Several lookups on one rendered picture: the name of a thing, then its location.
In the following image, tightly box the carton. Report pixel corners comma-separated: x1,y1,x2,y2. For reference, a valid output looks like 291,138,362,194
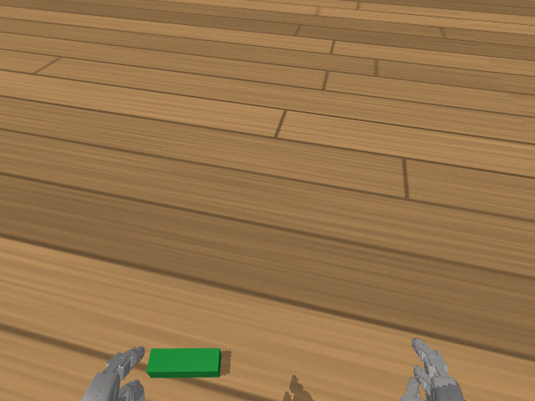
146,348,222,378

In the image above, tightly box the left robot hand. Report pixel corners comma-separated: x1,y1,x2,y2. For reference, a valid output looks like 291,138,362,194
81,346,150,401

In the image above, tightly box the right robot hand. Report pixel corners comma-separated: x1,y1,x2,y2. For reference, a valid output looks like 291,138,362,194
400,338,464,401

